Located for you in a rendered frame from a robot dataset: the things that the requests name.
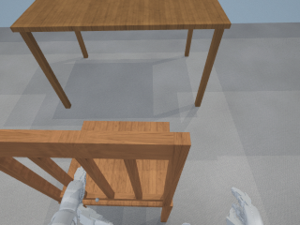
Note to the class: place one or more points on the table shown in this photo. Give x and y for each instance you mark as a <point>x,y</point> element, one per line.
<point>121,15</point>

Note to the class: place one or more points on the chair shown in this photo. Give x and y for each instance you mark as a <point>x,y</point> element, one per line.
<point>127,163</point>

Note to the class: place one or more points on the robot left forearm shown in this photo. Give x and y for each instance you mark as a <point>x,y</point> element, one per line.
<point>64,217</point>

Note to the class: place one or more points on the robot left hand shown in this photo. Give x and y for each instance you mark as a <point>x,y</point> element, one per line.
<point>73,200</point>

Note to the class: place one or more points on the robot right hand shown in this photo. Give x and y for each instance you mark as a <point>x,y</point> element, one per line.
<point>248,215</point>

